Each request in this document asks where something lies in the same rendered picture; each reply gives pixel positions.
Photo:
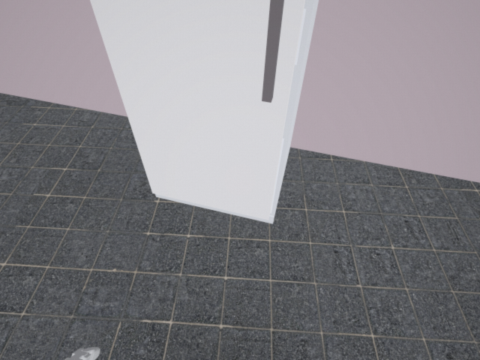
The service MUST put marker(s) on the fridge door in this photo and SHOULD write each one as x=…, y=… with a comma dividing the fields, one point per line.
x=190, y=74

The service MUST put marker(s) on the handle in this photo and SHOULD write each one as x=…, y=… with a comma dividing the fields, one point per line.
x=271, y=55

